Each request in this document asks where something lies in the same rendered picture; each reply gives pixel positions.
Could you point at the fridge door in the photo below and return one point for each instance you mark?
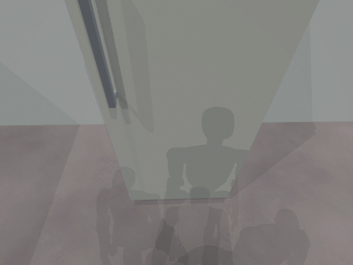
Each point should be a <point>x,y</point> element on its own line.
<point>194,81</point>

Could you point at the handle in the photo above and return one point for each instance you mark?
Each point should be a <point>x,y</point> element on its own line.
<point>97,48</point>

